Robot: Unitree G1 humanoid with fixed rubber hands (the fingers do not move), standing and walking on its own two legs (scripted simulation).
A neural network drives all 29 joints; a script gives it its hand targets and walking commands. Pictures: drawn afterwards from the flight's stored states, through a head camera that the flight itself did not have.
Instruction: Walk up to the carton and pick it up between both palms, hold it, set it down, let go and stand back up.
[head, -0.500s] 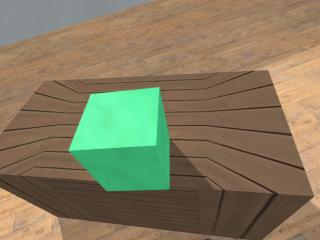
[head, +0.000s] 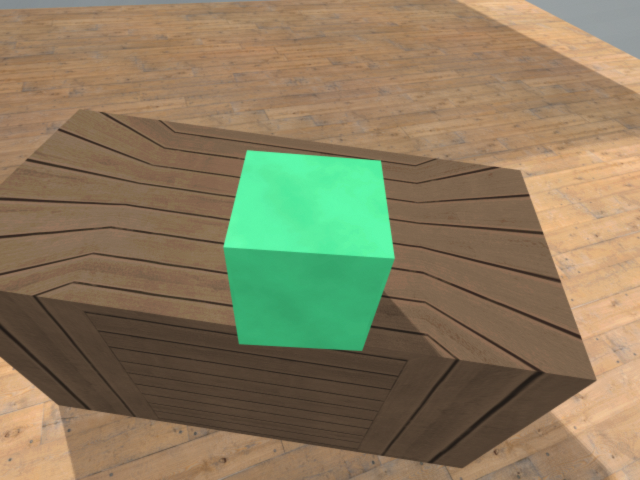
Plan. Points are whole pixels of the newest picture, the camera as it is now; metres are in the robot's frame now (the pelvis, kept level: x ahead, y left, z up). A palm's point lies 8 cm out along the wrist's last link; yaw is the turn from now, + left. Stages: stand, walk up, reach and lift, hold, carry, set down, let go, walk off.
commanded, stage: walk up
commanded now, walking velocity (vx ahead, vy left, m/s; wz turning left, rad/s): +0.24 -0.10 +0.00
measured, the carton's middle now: (307, 255) +0.46 +0.06 -0.02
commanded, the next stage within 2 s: none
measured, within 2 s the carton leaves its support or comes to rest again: neither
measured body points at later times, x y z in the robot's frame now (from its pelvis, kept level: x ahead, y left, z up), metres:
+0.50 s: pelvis +0.09 -0.10 -0.02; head +0.13 -0.13 +0.43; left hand +0.18 +0.12 -0.16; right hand -0.01 -0.29 -0.18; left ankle -0.02 +0.04 -0.72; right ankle +0.15 -0.16 -0.76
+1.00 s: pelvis +0.08 -0.13 -0.01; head +0.09 -0.18 +0.44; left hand +0.07 +0.12 -0.13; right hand +0.03 -0.36 -0.19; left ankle +0.02 +0.06 -0.69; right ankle +0.15 -0.16 -0.76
